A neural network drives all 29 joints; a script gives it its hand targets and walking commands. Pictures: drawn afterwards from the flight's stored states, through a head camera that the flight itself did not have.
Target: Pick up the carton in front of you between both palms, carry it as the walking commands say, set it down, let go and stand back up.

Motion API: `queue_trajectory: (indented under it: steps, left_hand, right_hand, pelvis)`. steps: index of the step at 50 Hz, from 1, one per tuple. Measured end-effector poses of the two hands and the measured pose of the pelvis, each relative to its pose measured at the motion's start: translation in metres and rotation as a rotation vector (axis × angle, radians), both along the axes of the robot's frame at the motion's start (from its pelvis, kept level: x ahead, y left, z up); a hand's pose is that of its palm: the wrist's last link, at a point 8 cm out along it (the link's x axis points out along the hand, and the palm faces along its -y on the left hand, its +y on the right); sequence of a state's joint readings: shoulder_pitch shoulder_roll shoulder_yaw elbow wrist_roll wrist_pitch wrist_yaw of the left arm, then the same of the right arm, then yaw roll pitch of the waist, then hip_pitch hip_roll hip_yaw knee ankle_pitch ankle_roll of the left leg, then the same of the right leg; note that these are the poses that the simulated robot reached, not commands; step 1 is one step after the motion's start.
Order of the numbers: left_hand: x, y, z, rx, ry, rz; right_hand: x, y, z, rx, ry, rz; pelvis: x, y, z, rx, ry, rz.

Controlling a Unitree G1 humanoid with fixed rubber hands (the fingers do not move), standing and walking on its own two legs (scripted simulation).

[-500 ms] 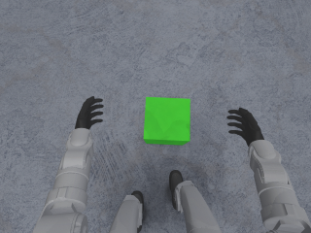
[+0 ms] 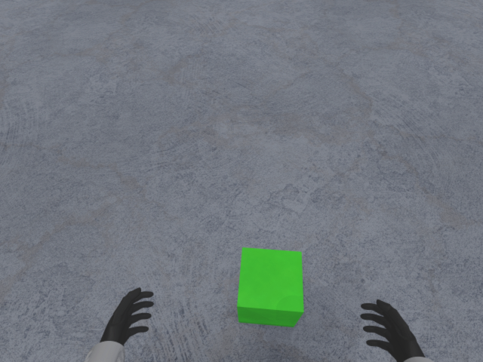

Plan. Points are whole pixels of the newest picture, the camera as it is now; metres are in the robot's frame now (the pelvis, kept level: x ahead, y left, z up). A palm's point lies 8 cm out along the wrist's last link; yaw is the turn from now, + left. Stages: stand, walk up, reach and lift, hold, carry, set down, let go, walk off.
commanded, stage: let go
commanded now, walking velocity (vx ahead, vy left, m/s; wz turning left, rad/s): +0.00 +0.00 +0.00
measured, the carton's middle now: (268, 288) +0.42 -0.07 -0.65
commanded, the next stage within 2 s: stand in 0.46 s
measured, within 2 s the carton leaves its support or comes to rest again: neither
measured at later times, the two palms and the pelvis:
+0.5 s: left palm (110, 350) +0.17 +0.23 -0.07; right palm (412, 347) +0.16 -0.25 -0.07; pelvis +0.01 +0.00 +0.00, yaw +0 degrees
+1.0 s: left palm out of the picture +0.14 +0.28 -0.09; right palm (432, 351) +0.16 -0.30 -0.10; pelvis +0.03 -0.01 +0.00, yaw +2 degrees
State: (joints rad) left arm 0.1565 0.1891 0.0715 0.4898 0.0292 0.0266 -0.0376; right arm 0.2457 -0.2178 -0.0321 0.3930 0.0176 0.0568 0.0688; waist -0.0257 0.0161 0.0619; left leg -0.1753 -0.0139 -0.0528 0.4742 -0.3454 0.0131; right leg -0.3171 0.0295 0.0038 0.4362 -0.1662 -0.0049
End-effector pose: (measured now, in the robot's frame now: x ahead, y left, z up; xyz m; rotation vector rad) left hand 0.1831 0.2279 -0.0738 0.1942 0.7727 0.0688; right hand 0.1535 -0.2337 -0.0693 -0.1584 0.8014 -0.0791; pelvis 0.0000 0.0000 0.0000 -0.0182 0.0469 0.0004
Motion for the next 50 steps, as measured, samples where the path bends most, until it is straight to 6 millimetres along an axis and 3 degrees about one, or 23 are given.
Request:
queue_trajectory:
  steps: [6,13,24,29,36,50]
  left_hand:
    - [-0.019,0.014,0.009,0.002,0.013,0.02]
    - [-0.02,0.014,0.012,-0.009,0.012,0.023]
    - [-0.015,0.002,0.003,0.015,0.008,0.015]
    - [-0.028,0.03,-0.006,0.131,0.088,0.032]
    - [-0.038,0.06,-0.002,0.212,0.15,0.083]
    - [-0.044,0.053,-0.012,0.196,0.204,0.125]
  right_hand:
    - [0.012,0.009,0.002,-0.001,-0.014,0.021]
    - [0.017,0.011,0.002,-0.006,-0.01,0.026]
    - [0.009,-0.011,0.0,-0.078,0.032,-0.033]
    - [0.003,-0.032,-0.013,-0.138,0.042,-0.023]
    - [0.002,-0.051,-0.027,-0.165,0.098,0.001]
    - [0.006,-0.061,-0.034,-0.19,0.149,0.024]
  pelvis:
    - [0.003,0.007,0.001,-0.004,-0.069,0.004]
    - [0.006,0.008,0.001,-0.005,-0.109,0.008]
    - [0.008,0.001,-0.004,-0.004,-0.095,-0.003]
    - [0.01,-0.002,-0.007,0.007,-0.054,0.001]
    - [0.019,-0.006,-0.007,0.01,-0.035,0.011]
    - [0.027,-0.014,-0.004,0.012,-0.04,0.026]
